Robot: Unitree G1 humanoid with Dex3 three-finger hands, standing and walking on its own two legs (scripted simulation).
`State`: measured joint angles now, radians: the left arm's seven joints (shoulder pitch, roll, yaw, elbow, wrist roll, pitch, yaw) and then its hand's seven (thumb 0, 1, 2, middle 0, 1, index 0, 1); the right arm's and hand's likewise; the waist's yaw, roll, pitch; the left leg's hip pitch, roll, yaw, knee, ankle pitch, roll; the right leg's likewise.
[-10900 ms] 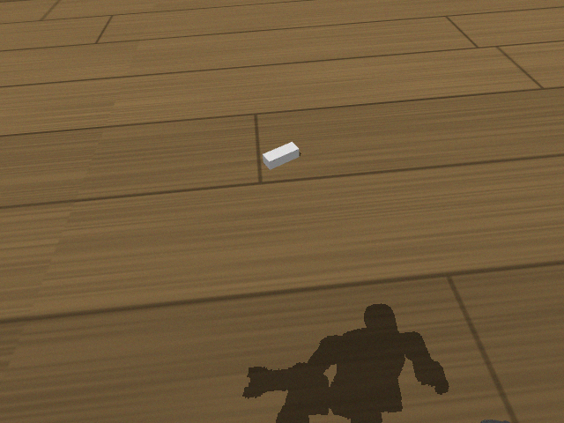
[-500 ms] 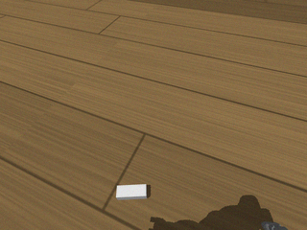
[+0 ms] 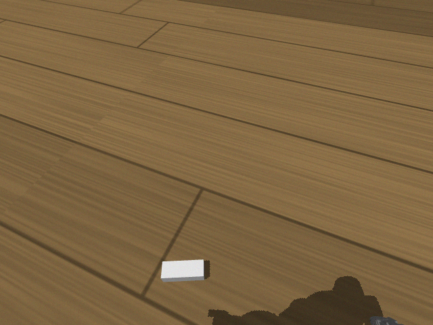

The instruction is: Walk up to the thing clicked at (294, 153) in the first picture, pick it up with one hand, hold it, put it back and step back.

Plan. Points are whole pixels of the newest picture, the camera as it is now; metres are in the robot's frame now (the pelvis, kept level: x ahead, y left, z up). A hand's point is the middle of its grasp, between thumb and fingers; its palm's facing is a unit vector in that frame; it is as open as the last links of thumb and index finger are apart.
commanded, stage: walk up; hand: left
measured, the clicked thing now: (183, 270) +0.42 +0.20 -0.75
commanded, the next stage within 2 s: stand in 1.68 s
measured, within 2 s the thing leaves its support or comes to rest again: neither
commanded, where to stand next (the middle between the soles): +0.04 -0.03 m, yaw -1 degrees
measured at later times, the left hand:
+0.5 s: hand out of the picture +0.10 +0.22 -0.16, palm faces -0.03 -0.94 -0.34, open 7.4 cm
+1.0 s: hand (129, 322) +0.14 +0.22 -0.16, palm faces -0.08 -0.94 -0.34, open 7.4 cm
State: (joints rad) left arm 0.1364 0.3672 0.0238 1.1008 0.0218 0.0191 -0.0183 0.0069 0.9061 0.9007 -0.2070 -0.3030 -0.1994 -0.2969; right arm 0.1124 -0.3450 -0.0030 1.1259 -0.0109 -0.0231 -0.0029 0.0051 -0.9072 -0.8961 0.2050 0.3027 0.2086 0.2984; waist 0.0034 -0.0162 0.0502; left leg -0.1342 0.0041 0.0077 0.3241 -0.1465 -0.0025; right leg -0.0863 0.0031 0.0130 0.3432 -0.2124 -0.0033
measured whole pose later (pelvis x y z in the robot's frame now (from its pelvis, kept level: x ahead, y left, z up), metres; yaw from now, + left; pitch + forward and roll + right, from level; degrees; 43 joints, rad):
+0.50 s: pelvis +0.01 -0.04 -0.01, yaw -1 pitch -2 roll +0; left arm 0.14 0.36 0.06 0.99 0.03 0.04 -0.03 0.01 0.91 0.90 -0.21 -0.30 -0.20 -0.30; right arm 0.15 -0.38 -0.02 1.04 -0.01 -0.02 -0.03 0.01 -0.91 -0.90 0.20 0.30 0.21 0.30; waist 0.00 -0.01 0.09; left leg -0.19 0.06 0.00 0.45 -0.23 -0.04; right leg -0.14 0.06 0.01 0.46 -0.29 -0.06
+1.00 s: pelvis +0.03 -0.03 -0.01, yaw -4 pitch -2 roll +1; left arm 0.14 0.38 0.06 0.99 0.02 0.04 -0.04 0.01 0.91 0.90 -0.21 -0.30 -0.20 -0.30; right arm 0.17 -0.37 -0.02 1.02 -0.01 -0.03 -0.03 0.01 -0.91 -0.90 0.21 0.30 0.21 0.30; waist -0.01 -0.03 0.06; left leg -0.14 0.08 0.06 0.44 -0.27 -0.05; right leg -0.12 0.07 0.07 0.47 -0.31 -0.05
